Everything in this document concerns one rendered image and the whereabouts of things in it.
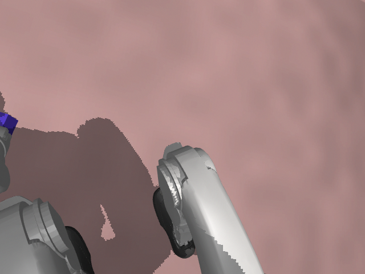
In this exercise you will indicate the left robot arm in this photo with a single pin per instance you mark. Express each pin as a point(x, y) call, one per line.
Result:
point(5, 139)

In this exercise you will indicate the carton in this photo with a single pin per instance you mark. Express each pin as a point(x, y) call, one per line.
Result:
point(8, 121)

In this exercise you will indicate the right robot foot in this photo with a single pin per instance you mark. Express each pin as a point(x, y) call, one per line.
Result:
point(184, 251)

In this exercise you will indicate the left robot foot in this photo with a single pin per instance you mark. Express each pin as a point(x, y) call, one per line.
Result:
point(81, 250)

